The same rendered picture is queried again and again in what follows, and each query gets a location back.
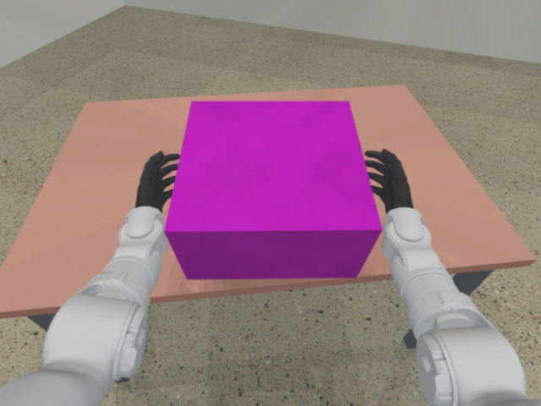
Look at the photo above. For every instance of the robot left upper arm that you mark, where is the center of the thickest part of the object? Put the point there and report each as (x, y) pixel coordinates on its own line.
(96, 341)

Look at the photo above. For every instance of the table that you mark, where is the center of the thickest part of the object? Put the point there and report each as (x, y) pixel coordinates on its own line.
(71, 232)

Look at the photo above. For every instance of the right robot hand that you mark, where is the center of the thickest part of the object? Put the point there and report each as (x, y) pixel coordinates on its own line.
(396, 191)

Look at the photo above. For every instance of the carton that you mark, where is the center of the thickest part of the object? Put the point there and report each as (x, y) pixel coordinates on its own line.
(271, 190)

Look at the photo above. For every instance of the robot right forearm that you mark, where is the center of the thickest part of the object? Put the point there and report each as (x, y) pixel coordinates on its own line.
(428, 291)

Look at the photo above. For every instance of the robot right upper arm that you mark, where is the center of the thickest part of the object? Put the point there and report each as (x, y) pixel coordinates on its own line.
(469, 366)

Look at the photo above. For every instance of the left robot hand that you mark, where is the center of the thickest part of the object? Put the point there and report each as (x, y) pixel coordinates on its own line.
(151, 186)

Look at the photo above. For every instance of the robot left forearm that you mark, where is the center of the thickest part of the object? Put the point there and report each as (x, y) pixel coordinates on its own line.
(133, 271)

